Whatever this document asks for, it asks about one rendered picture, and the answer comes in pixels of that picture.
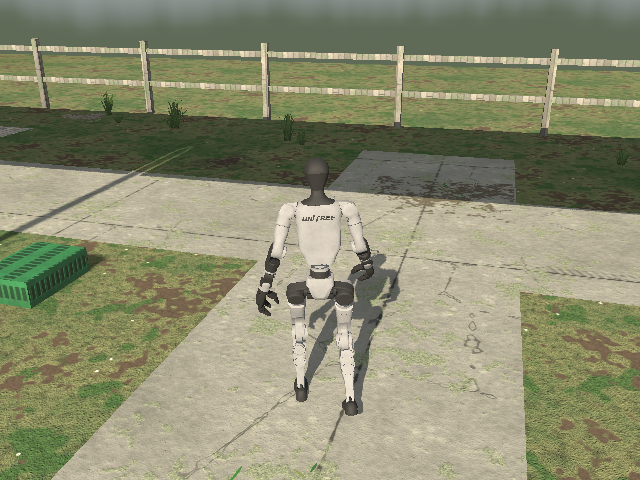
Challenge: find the right robot hand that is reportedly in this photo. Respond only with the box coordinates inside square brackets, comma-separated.
[351, 264, 374, 281]

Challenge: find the left robot forearm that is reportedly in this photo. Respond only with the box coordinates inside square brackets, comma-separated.
[258, 243, 280, 292]

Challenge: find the robot torso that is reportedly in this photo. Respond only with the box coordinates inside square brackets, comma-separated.
[295, 196, 342, 300]

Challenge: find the right robot forearm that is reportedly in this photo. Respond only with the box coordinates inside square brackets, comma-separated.
[356, 238, 373, 269]

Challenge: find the left robot thigh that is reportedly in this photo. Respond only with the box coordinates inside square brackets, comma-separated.
[286, 278, 308, 342]

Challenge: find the left robot upper arm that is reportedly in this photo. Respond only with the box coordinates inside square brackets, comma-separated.
[270, 202, 297, 259]

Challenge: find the left robot hand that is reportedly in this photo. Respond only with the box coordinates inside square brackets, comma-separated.
[256, 288, 279, 316]

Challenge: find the right robot upper arm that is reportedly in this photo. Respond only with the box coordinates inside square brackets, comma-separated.
[338, 200, 367, 254]

